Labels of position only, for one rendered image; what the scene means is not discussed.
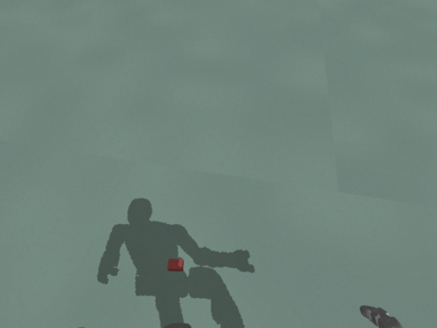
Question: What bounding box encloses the small box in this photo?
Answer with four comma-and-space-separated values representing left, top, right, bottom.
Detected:
167, 259, 184, 271

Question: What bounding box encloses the right robot hand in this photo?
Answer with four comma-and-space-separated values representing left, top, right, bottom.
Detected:
360, 305, 403, 328

